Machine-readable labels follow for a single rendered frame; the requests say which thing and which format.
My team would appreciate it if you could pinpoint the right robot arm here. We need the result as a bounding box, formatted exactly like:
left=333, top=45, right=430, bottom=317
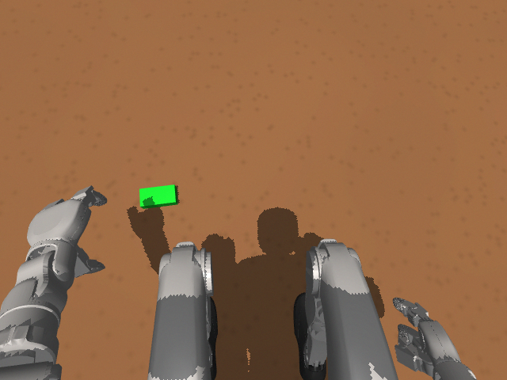
left=433, top=361, right=477, bottom=380

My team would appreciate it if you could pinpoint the left robot arm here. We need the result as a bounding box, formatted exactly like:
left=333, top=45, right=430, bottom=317
left=0, top=240, right=78, bottom=380

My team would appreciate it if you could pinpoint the right robot foot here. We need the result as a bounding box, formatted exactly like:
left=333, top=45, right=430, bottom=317
left=293, top=292, right=326, bottom=380

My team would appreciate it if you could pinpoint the small box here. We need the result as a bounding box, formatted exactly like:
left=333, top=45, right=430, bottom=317
left=139, top=184, right=177, bottom=209

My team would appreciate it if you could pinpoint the left robot hand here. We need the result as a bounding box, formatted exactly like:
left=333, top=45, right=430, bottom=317
left=27, top=185, right=107, bottom=278

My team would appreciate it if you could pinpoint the right robot hand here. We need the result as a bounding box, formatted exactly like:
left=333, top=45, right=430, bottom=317
left=393, top=298, right=461, bottom=378

